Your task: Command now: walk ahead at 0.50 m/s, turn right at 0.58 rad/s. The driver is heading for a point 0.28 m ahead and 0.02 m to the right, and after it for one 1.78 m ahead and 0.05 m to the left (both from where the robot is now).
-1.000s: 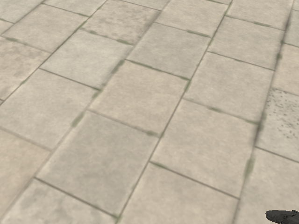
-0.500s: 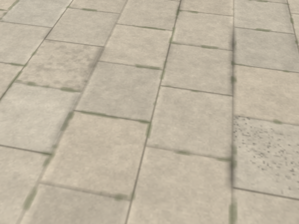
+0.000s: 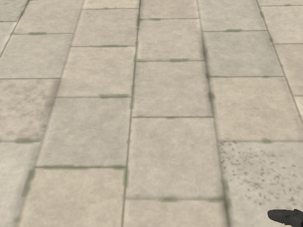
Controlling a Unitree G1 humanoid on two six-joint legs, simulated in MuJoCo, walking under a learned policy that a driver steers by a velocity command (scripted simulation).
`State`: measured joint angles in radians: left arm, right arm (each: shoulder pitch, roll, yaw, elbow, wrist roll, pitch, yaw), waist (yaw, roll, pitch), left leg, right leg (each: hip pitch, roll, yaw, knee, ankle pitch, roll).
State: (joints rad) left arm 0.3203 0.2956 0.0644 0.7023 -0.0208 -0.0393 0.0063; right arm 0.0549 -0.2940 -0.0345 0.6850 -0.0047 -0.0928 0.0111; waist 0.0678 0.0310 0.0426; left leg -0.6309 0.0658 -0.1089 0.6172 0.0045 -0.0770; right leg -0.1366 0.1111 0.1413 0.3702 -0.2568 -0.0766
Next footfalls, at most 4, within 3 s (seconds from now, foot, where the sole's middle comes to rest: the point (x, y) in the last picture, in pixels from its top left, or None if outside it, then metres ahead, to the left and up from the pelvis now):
0.12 left None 0.26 0.13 -0.78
0.54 right None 0.25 -0.12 -0.78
1.36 right None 0.28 -0.09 -0.78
1.66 left None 0.20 0.14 -0.78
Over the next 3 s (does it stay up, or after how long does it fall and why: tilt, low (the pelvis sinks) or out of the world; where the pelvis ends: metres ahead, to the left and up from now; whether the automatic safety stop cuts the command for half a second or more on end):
stays up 0.40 -0.07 -0.01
